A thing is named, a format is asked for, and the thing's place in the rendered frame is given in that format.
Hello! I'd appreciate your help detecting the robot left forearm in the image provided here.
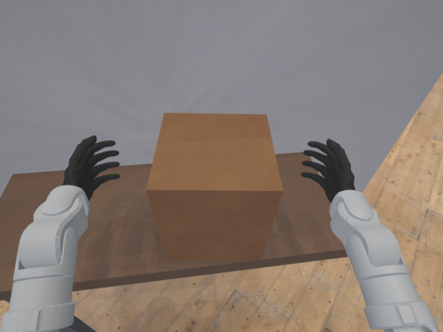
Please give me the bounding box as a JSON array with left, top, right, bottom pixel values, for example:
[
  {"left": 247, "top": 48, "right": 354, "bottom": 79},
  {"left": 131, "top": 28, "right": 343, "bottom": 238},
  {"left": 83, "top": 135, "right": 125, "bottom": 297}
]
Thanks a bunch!
[{"left": 0, "top": 185, "right": 90, "bottom": 332}]

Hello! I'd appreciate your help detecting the robot right hand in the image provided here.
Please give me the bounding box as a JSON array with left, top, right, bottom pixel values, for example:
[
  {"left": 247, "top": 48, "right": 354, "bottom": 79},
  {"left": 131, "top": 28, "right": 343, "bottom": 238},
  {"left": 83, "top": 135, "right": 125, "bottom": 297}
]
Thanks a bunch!
[{"left": 301, "top": 139, "right": 355, "bottom": 202}]

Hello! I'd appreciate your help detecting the robot right forearm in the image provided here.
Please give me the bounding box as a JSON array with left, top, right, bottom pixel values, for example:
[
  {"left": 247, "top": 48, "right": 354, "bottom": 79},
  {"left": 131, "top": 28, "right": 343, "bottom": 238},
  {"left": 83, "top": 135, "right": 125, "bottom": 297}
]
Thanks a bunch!
[{"left": 329, "top": 190, "right": 440, "bottom": 332}]

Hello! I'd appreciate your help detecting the robot left hand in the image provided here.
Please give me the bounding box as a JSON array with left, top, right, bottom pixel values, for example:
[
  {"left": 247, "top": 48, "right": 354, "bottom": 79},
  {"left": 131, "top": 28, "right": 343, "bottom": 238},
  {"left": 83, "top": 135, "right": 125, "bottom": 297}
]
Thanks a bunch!
[{"left": 62, "top": 136, "right": 120, "bottom": 201}]

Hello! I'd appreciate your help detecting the carton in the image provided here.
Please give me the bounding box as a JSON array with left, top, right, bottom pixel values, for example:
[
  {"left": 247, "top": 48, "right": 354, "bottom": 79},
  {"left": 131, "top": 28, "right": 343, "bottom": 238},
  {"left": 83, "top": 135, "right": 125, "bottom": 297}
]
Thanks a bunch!
[{"left": 146, "top": 113, "right": 283, "bottom": 261}]

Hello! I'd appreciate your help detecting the table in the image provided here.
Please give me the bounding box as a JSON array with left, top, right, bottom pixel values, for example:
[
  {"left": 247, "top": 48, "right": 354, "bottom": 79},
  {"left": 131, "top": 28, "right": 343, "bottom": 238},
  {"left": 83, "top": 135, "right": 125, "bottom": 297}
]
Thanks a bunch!
[{"left": 0, "top": 152, "right": 347, "bottom": 332}]

